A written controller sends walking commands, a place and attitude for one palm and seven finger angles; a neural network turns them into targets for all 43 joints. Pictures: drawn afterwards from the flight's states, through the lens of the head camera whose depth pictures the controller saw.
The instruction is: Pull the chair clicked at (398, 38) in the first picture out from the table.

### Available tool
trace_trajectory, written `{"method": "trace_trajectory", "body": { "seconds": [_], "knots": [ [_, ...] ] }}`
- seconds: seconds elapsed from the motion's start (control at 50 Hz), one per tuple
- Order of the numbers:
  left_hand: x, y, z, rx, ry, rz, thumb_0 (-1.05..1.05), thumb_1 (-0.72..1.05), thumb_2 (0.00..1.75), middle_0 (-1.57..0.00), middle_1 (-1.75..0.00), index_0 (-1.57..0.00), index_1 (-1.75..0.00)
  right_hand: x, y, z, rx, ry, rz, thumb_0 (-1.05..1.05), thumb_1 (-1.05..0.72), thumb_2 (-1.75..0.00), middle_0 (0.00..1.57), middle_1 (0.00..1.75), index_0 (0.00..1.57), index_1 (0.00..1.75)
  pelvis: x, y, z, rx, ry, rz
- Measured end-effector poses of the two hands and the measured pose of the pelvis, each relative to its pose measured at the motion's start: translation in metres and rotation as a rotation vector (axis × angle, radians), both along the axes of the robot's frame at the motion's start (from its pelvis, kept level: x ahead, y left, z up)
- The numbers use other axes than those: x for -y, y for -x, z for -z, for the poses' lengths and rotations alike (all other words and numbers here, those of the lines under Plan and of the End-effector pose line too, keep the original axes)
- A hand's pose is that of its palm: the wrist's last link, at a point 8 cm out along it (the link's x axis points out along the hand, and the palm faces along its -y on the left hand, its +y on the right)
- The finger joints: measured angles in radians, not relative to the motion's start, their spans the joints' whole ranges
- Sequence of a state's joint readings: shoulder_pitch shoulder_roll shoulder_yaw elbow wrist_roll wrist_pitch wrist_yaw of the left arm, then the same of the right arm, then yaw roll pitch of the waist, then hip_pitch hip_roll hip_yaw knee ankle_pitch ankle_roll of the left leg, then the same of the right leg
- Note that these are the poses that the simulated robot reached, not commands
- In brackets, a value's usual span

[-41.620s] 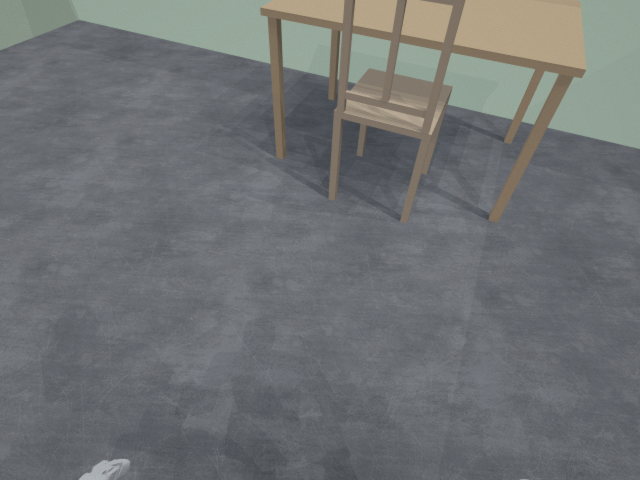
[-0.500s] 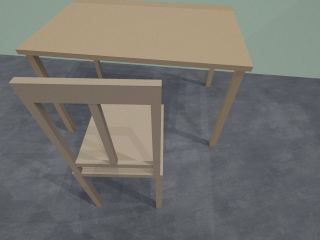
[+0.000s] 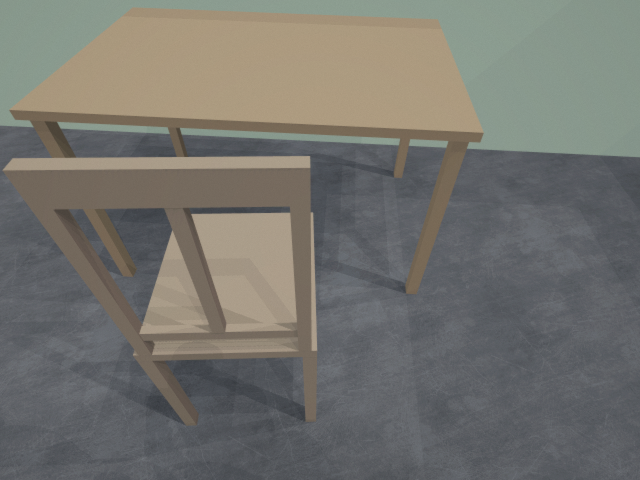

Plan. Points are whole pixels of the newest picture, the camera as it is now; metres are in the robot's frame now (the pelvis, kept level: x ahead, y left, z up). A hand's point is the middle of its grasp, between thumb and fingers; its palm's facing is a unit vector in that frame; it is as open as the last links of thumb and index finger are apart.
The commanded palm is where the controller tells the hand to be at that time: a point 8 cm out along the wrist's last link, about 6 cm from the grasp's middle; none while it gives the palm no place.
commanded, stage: look again from close up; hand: left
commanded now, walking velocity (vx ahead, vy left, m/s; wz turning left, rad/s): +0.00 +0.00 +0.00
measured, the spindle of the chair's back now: (201, 277) +0.43 +0.22 -0.05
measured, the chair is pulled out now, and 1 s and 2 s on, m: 0.32 0.32 0.32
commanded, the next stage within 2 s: shuffle to correct the standing spot in 1.04 s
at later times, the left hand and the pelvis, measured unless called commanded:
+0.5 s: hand out of the picture +0.04 +0.17 -0.17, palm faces +0.02 -0.99 -0.17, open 7.4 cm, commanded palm none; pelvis +0.06 +0.01 +0.01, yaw +0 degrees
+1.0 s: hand out of the picture +0.07 +0.17 -0.17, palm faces +0.00 -0.98 -0.19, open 7.4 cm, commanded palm none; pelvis +0.07 +0.00 +0.01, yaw -1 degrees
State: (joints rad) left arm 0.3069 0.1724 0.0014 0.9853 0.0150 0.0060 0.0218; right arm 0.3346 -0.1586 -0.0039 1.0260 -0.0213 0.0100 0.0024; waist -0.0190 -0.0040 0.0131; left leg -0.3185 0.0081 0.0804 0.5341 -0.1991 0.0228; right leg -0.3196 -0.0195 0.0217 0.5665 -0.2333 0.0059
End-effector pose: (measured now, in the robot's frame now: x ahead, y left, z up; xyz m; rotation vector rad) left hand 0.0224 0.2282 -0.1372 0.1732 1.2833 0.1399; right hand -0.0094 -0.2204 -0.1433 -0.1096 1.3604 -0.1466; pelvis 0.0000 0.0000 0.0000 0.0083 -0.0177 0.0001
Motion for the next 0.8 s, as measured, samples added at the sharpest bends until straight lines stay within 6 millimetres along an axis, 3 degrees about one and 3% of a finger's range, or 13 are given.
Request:
{"method": "trace_trajectory", "body": {
  "seconds": [0.14,0.32,0.58,0.8],
  "knots": [
    [0.005,0.007,0.004,-0.055,0.032,-0.017,0.01,0.92,0.89,-0.20,-0.30,-0.20,-0.30,-0.002,-0.015,-0.007,-0.014,0.016,-0.006,0.00,-0.90,-0.90,0.20,0.30,0.20,0.30,-0.003,-0.013,-0.003,-0.018,0.005,-0.001],
    [0.009,0.007,0.002,-0.127,0.048,-0.037,0.01,0.91,0.89,-0.20,-0.30,-0.20,-0.30,-0.005,-0.049,-0.010,-0.006,0.024,-0.020,0.00,-0.91,-0.90,0.20,0.30,0.20,0.30,-0.006,-0.036,-0.007,-0.030,0.005,-0.001],
    [0.009,-0.033,0.002,-0.096,0.034,-0.028,0.01,0.91,0.90,-0.20,-0.30,-0.20,-0.30,0.001,-0.090,-0.011,0.033,0.040,-0.022,0.01,-0.92,-0.90,0.20,0.30,0.20,0.30,-0.005,-0.064,-0.008,-0.011,0.001,0.007],
    [0.005,-0.053,-0.002,-0.066,0.012,-0.013,0.01,0.92,0.90,-0.20,-0.30,-0.20,-0.30,0.004,-0.091,-0.010,0.014,0.032,-0.015,0.00,-0.92,-0.90,0.20,0.30,0.20,0.30,-0.001,-0.071,-0.010,-0.006,-0.001,0.010]
  ]
}}
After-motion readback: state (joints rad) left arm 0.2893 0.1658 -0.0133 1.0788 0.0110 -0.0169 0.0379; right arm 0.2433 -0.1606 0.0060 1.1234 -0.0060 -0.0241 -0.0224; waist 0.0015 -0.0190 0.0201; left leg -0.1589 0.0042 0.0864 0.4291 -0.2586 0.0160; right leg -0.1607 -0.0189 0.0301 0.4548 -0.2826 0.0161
